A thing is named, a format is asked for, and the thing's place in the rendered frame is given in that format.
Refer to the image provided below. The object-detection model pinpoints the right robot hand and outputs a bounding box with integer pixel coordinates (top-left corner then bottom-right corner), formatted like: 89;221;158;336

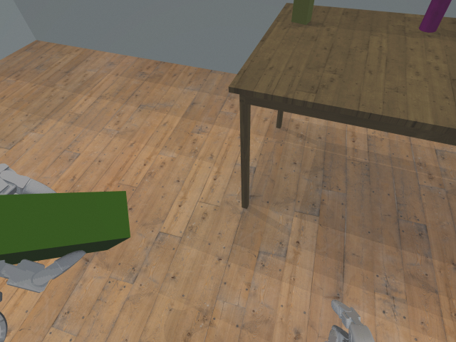
324;299;375;342

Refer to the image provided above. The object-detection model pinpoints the table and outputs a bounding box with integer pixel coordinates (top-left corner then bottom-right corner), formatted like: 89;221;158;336
229;3;456;209

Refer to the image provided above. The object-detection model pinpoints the sponge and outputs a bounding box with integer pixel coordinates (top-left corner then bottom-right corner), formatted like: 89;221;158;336
0;191;130;264

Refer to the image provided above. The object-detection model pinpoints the left robot hand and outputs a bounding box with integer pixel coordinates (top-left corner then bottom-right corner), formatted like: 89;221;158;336
0;163;86;293

